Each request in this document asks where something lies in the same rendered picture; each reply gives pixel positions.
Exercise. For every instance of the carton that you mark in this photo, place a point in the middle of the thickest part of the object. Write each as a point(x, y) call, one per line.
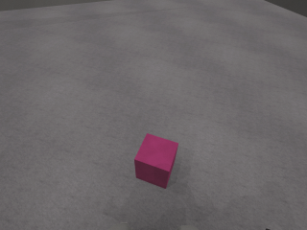
point(155, 160)

